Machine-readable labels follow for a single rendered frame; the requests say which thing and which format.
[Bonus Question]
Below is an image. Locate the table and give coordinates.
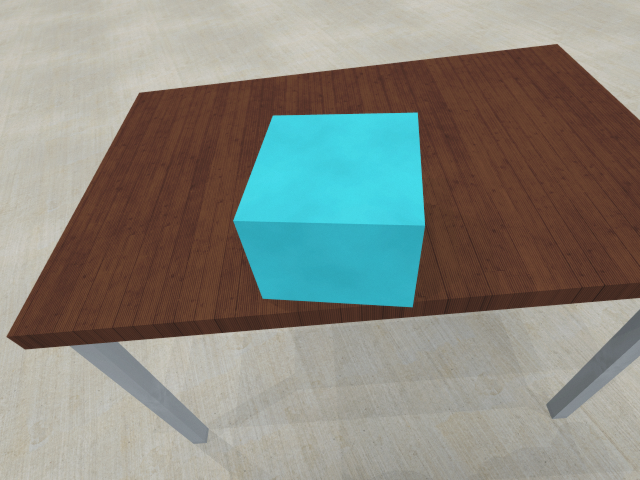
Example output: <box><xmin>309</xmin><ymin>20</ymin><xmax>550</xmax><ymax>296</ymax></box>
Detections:
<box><xmin>6</xmin><ymin>44</ymin><xmax>640</xmax><ymax>444</ymax></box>

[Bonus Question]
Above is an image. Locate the carton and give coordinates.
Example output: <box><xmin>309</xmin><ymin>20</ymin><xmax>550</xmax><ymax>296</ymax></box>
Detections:
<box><xmin>233</xmin><ymin>113</ymin><xmax>425</xmax><ymax>307</ymax></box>

